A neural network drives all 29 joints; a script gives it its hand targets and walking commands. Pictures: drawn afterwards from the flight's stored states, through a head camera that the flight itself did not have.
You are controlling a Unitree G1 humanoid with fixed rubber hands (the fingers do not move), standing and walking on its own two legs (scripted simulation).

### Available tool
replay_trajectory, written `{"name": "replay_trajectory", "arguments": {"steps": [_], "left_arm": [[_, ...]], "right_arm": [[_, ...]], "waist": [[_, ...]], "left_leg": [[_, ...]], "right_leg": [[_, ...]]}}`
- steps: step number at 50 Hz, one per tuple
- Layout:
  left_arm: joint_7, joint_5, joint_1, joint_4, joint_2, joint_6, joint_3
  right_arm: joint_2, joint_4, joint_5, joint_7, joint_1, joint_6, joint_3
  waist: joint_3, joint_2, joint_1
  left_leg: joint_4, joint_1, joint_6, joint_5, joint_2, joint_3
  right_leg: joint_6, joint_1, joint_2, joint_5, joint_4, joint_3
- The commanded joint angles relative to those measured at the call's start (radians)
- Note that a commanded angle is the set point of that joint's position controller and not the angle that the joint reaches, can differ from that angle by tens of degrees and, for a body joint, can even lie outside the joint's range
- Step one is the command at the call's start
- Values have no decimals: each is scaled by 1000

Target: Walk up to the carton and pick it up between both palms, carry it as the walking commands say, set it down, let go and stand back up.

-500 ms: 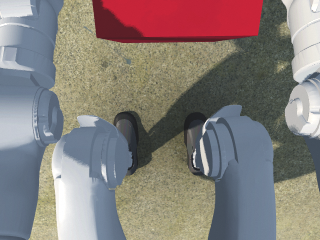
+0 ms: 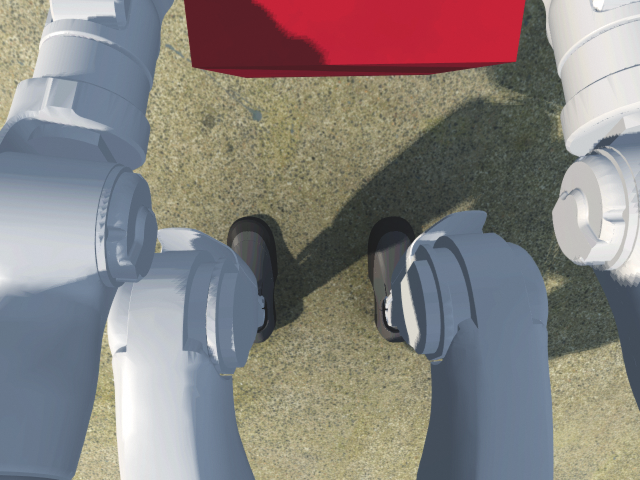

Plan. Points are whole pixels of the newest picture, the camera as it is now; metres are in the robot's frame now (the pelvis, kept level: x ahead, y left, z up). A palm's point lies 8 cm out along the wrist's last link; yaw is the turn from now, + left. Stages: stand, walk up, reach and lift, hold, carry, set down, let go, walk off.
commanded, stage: reach and lift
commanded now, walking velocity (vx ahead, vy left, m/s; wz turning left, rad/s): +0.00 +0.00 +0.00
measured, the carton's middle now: out of the picture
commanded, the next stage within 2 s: none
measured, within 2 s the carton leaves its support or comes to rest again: leaves its support in 0.80 s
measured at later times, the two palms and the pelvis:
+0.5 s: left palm out of the picture +0.57 +0.14 -0.18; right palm out of the picture +0.57 -0.20 -0.17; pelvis +0.01 +0.00 -0.01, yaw +0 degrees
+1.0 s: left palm out of the picture +0.56 +0.14 -0.13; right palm out of the picture +0.57 -0.19 -0.12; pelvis +0.00 +0.01 +0.02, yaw -1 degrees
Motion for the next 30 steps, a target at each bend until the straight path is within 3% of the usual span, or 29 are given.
{"name": "replay_trajectory", "arguments": {"steps": [1,7,12,14,17,21,25,27,30], "left_arm": [[-20,5,-321,-122,18,-23,-11],[-87,5,-389,-135,-232,-18,-63],[-219,19,-479,-178,-693,17,-110],[-264,45,-473,-187,-790,45,-94],[-305,71,-443,-216,-870,75,-81],[-324,77,-399,-227,-921,98,-90],[-328,61,-382,-257,-945,108,-113],[-325,38,-389,-284,-959,107,-125],[-315,19,-419,-353,-969,107,-153]], "right_arm": [[12,-127,9,27,-329,-19,31],[284,-157,7,89,-375,-11,90],[762,-186,-5,231,-451,35,168],[860,-210,-14,280,-461,59,167],[937,-247,-22,323,-437,80,158],[987,-269,-17,351,-408,99,165],[1000,-286,-9,359,-395,107,178],[993,-319,-2,359,-411,107,193],[990,-386,24,350,-450,107,220]], "waist": [[-1393,-3,-2],[-1333,-7,-2],[-1234,-29,-10],[-1169,-30,-4],[-1149,-22,9],[-1122,-21,17],[-1143,-28,17],[-1192,-30,1],[-1328,-24,9]], "left_leg": [[-106,663,-16,362,-28,20],[-101,644,-11,359,-49,26],[-82,575,-5,326,-77,34],[-83,534,4,285,-81,45],[-84,516,13,278,-84,56],[-81,526,17,288,-86,52],[-80,542,18,317,-84,45],[-71,584,18,354,-85,43],[-71,649,17,420,-89,36]], "right_leg": [[35,581,13,413,-182,33],[38,572,26,404,-176,25],[32,540,48,372,-162,30],[29,515,55,342,-157,28],[18,486,65,336,-151,19],[9,445,65,337,-141,16],[9,445,63,357,-135,8],[6,445,66,381,-135,5],[9,508,66,447,-130,6]]}}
